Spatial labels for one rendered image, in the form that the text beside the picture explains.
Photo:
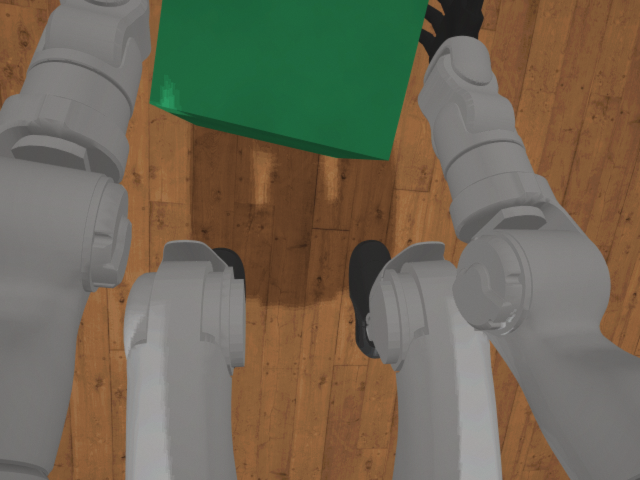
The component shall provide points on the right robot shin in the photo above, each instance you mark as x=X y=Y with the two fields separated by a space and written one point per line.
x=418 y=252

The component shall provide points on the robot left forearm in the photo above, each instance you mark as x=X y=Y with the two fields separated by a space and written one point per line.
x=80 y=89

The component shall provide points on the robot right foot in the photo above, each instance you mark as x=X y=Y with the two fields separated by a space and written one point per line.
x=367 y=260

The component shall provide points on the robot right upper arm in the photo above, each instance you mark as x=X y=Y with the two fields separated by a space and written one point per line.
x=539 y=296

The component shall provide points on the carton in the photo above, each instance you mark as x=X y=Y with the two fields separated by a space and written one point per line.
x=323 y=76

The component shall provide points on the robot left upper arm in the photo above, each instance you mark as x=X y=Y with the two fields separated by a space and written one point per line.
x=64 y=233

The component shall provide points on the robot right hand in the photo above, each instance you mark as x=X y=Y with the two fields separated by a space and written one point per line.
x=462 y=18

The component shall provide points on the robot right forearm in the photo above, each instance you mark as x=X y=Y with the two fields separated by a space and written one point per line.
x=483 y=159

